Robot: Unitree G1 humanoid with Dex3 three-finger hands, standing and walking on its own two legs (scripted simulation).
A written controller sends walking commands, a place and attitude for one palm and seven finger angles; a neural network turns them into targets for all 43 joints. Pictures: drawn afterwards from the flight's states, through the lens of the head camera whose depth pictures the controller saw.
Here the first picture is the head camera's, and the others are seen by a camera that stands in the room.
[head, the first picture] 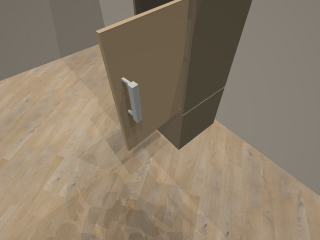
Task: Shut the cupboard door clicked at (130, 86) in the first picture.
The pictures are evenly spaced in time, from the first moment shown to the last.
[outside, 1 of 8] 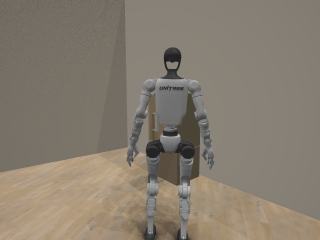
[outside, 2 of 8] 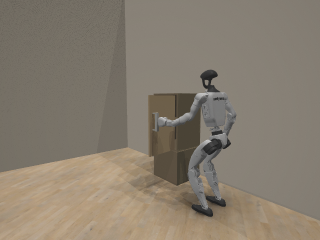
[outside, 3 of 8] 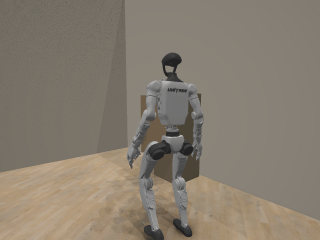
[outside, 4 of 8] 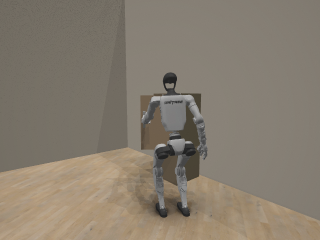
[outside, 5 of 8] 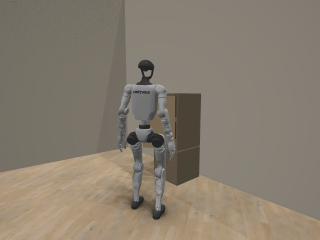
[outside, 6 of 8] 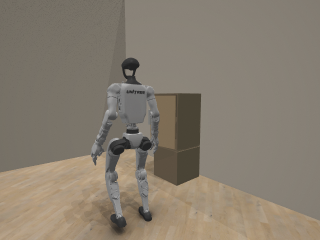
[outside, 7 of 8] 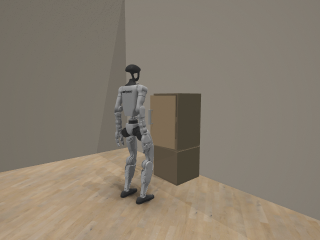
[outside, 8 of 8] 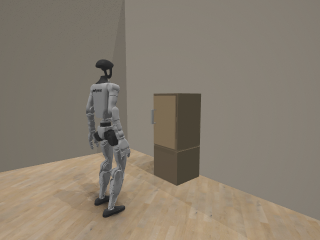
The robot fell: no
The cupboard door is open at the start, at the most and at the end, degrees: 95 95 0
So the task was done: yes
